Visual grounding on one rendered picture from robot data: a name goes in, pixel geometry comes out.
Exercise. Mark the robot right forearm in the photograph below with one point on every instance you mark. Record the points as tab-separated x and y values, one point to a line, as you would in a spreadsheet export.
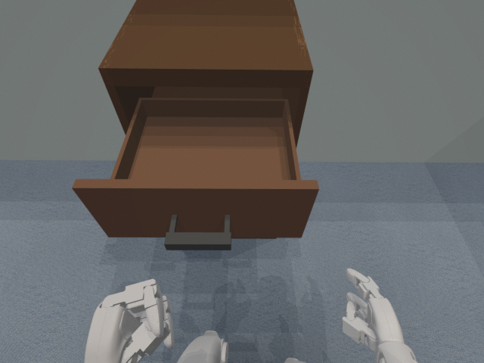
394	352

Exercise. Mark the drawer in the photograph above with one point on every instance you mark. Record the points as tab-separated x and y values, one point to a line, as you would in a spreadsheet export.
202	159

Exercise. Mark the cabinet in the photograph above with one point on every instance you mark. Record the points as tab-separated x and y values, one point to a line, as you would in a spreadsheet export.
209	49

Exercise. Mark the left robot thigh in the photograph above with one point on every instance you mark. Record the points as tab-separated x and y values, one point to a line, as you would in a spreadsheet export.
205	349

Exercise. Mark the robot left hand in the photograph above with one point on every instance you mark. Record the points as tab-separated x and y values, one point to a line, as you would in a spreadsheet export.
114	326

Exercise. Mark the handle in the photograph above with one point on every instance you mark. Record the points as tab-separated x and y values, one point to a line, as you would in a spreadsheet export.
197	240

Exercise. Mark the robot right hand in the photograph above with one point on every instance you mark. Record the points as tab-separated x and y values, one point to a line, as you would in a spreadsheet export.
376	322

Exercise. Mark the robot left shin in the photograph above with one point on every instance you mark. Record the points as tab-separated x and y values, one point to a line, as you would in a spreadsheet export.
211	333

